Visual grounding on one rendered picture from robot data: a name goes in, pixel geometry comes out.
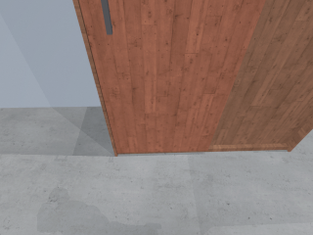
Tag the wardrobe door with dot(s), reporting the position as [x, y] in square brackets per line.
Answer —
[272, 95]
[168, 68]

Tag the handle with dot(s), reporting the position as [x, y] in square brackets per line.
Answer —
[107, 16]

